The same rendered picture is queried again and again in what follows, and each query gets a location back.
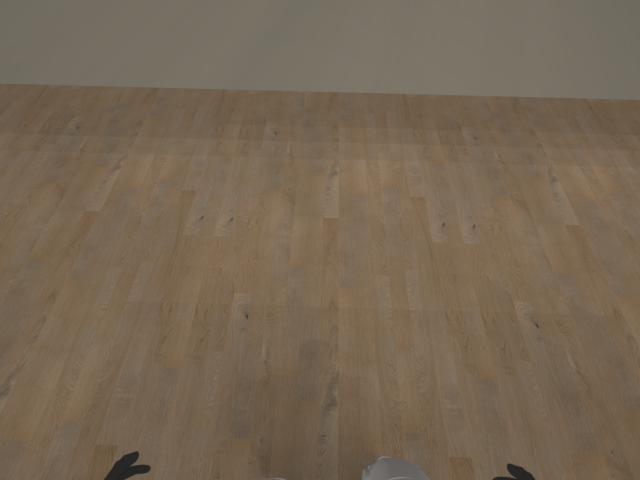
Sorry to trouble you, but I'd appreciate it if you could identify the robot right thigh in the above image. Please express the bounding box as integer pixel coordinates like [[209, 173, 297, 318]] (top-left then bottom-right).
[[362, 458, 430, 480]]

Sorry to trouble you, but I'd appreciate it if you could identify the left robot hand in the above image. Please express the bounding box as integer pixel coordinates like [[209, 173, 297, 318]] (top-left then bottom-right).
[[104, 451, 151, 480]]

